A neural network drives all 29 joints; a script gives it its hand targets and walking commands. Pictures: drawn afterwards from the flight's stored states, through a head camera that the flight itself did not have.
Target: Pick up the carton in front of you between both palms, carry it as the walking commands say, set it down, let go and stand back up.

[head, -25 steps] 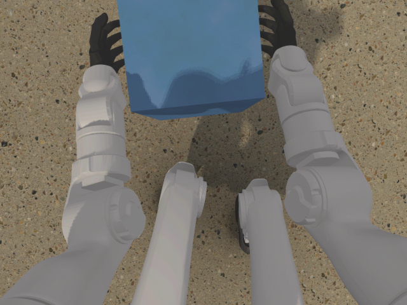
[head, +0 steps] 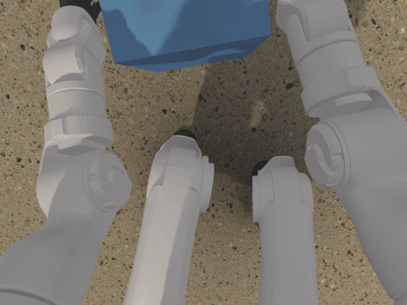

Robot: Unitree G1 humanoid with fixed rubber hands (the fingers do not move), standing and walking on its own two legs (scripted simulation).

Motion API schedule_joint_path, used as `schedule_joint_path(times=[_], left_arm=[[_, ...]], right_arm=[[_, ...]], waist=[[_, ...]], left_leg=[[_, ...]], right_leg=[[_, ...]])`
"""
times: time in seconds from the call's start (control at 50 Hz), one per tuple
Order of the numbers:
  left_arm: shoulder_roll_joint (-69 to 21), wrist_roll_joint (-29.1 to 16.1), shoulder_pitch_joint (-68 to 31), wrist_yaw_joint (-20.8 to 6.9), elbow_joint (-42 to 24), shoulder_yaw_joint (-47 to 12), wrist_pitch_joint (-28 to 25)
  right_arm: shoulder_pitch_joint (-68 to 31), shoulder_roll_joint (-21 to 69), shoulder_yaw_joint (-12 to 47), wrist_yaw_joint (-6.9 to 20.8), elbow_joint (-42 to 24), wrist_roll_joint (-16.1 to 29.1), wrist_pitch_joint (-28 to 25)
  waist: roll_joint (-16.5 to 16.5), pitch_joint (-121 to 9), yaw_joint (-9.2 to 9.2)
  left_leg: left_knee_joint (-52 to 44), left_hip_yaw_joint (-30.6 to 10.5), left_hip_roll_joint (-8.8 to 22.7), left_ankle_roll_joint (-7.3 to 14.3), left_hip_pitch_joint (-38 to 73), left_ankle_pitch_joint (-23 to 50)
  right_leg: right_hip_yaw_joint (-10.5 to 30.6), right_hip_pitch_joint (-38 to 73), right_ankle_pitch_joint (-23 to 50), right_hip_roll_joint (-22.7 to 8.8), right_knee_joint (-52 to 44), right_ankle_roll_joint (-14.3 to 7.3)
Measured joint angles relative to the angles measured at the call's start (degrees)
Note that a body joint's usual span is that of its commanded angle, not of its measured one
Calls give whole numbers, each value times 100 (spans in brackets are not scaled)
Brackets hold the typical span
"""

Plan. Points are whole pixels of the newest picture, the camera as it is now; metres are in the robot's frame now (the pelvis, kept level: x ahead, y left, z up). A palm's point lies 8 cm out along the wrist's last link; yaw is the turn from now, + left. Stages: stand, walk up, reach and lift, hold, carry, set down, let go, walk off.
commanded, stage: set down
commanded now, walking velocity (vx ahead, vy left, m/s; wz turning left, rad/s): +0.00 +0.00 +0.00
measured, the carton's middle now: out of the picture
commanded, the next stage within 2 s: none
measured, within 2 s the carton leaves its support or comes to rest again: rests again in 0.38 s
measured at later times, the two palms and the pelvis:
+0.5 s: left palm (93, 20) +0.46 +0.29 -0.20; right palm out of the picture +0.57 +0.00 -0.20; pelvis +0.00 -0.01 -0.02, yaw +1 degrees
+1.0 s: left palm (94, 17) +0.47 +0.29 -0.21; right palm out of the picture +0.57 +0.00 -0.21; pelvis -0.01 -0.01 -0.03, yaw +1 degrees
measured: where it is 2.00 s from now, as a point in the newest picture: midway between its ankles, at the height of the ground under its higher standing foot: (221, 192)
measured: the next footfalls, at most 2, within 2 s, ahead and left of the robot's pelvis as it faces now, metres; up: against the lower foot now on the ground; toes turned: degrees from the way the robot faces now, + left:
none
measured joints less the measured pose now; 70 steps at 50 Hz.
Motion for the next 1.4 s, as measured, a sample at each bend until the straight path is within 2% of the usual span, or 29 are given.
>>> schedule_joint_path(times=[0.12, 0.4, 0.5, 0.76, 1.0, 1.08, 1.12, 1.16, 1.24, 1.32, 1.4], left_arm=[[12, -94, -30, -51, 135, 45, -112], [83, 81, -93, -320, 493, 135, -240], [176, 24, -157, -428, 571, 77, -278], [289, 171, -419, -723, 910, 191, -403], [467, 237, -694, -793, 1211, 372, -559], [503, 189, -762, -769, 1441, 424, -724], [541, 117, -823, -703, 1677, 423, -904], [632, -38, -890, -511, 1975, 327, -1114], [915, -594, -927, -157, 2383, -4, -1439], [1214, -1200, -885, -86, 2458, -446, -1576], [1352, -1599, -867, -85, 2295, -767, -1536]], right_arm=[[-73, -120, 309, -16, 152, 157, -87], [-246, -206, 449, 42, 547, 200, -191], [-357, -280, 497, 141, 653, 280, -256], [-583, -403, 219, 522, 934, 59, -364], [-697, -395, 44, 785, 832, -124, -468], [-694, -434, 180, 759, 785, -92, -505], [-678, -478, 326, 729, 724, -3, -577], [-676, -574, 564, 639, 683, 150, -635], [-641, -911, 1005, 484, 643, 599, -660], [-573, -1190, 1321, 477, 475, 958, -651], [-548, -1261, 1409, 474, 228, 1065, -599]], waist=[[28, -35, 28], [-111, 139, 42], [-120, 307, 49], [-78, 601, 59], [-32, 892, 4], [21, 971, 4], [64, 1044, 0], [114, 1139, -9], [207, 1237, -21], [279, 1182, -33], [317, 1087, -50]], left_leg=[[133, 92, 101, 33, -104, -82], [193, 151, 280, 1, -125, -48], [265, 179, 324, 18, -78, -30], [428, 264, 390, 74, -10, 39], [562, 294, 436, 79, 64, -14], [604, 307, 440, 73, 81, -49], [621, 318, 444, 82, 97, -60], [641, 340, 453, 104, 115, -67], [678, 423, 493, 192, 85, -62], [716, 502, 549, 325, -36, -23], [726, 553, 558, 410, -111, 38]], right_leg=[[12, -155, -40, -5, 159, -24], [-90, -311, 77, -58, 290, -190], [-118, -278, 93, -92, 380, -217], [-148, -239, 138, -204, 598, -267], [-198, -182, 77, -307, 759, -341], [-202, -158, 32, -342, 806, -344], [-202, -131, 11, -366, 821, -336], [-197, -99, -10, -396, 840, -322], [-175, -96, -48, -483, 880, -298], [-180, -162, -62, -579, 911, -282], [-168, -195, -50, -645, 922, -252]])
